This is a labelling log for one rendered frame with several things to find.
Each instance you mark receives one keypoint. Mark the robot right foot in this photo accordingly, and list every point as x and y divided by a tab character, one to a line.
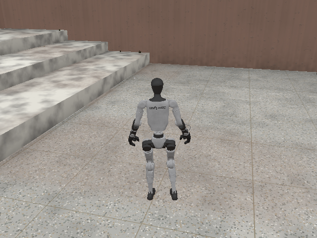
174	195

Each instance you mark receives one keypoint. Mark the robot right upper arm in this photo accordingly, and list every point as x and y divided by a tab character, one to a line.
176	112

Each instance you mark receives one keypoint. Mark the left robot forearm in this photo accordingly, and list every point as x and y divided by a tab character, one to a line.
133	129

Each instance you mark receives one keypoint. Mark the right robot hand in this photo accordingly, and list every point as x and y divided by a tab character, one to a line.
188	137

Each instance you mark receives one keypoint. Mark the left robot hand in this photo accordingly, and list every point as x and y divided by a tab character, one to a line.
130	139

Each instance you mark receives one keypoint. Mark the right robot forearm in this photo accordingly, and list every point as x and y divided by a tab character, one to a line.
183	128

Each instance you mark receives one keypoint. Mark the left robot shin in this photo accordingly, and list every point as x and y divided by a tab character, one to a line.
150	178

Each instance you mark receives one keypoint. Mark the robot left upper arm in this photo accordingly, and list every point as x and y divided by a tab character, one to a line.
139	112

